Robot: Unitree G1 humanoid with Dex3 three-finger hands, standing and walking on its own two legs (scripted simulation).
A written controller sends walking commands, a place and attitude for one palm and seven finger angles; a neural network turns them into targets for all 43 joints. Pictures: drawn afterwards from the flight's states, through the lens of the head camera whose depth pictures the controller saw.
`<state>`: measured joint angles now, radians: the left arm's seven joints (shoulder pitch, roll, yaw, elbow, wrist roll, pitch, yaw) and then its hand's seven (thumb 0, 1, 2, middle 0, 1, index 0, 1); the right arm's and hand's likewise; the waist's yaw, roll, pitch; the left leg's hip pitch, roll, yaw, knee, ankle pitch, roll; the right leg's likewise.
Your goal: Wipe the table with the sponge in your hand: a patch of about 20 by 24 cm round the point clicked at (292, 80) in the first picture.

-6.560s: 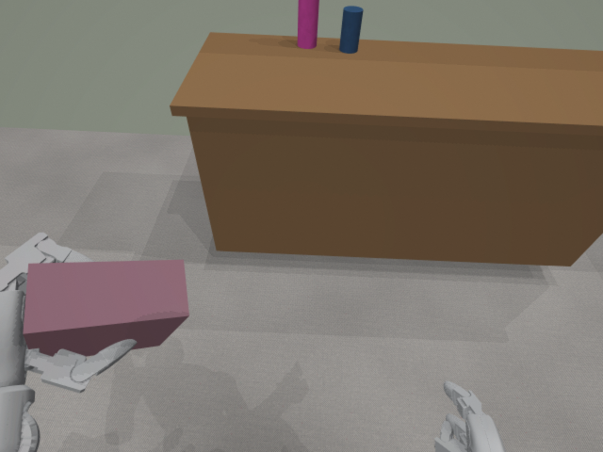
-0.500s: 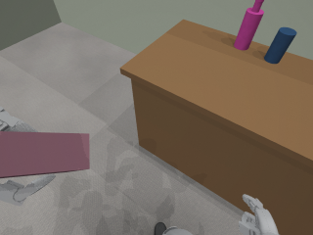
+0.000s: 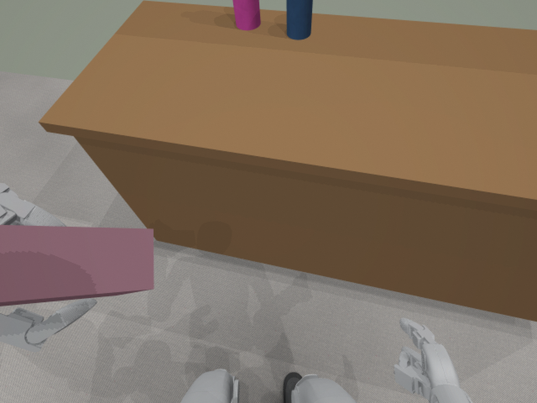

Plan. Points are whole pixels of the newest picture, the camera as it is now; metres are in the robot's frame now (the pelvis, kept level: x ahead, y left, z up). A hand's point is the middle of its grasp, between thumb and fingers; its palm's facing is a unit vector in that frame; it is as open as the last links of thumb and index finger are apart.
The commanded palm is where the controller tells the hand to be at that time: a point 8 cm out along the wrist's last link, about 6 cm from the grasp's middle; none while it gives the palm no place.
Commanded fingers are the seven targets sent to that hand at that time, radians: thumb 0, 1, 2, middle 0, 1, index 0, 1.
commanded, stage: turn to face it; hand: left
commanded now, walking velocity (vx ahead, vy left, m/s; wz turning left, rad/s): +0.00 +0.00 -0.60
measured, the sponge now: (90, 268) +0.24 +0.18 +0.16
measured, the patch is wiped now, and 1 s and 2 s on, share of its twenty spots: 0.00 0.00 0.00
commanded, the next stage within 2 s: take the last steps up to it in 1.18 s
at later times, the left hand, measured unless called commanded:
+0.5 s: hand (125, 319) +0.19 +0.12 +0.18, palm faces +0.20 -0.82 -0.54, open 10.2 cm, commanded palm +0.16 +0.16 +0.19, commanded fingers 0.00 0.10 1.30 -1.20 -1.60 -1.20 -1.60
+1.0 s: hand (268, 359) +0.16 +0.00 +0.18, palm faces -0.08 -0.86 -0.51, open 10.2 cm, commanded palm +0.13 +0.06 +0.19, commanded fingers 0.00 0.10 1.30 -1.20 -1.60 -1.20 -1.60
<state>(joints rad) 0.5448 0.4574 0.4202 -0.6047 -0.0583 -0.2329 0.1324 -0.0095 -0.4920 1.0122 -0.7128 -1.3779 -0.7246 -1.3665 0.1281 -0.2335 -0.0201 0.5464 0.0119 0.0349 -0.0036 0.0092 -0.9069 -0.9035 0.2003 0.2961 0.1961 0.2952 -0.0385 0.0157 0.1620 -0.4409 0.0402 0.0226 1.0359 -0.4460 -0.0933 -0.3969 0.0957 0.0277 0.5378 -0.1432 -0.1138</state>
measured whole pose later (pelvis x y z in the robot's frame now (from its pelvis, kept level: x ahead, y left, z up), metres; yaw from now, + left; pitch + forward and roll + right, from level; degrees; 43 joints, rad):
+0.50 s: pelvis -0.07 -0.06 -0.01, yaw -17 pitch -1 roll +2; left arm 0.51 0.41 0.40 -0.53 -0.04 -0.19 0.14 -0.01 -0.49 1.01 -0.71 -1.38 -0.72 -1.37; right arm 0.21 -0.17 0.02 0.50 0.03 -0.01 0.00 0.01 -0.91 -0.90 0.20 0.30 0.20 0.30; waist 0.08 0.04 0.08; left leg -0.23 0.20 0.16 0.62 -0.35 -0.13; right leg -0.47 -0.01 -0.02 0.87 -0.43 0.06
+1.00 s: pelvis -0.15 -0.10 +0.01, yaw -30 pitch +2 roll +4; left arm 0.55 0.42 0.41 -0.49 -0.05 -0.21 0.14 -0.01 -0.50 1.02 -0.71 -1.38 -0.72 -1.37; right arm 0.18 -0.29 -0.05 0.56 0.03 0.08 -0.02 0.01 -0.91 -0.90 0.20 0.30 0.19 0.29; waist -0.02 -0.04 0.01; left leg -0.33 -0.02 0.02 0.74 -0.49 -0.03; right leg -0.35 0.16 0.13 0.29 0.04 -0.11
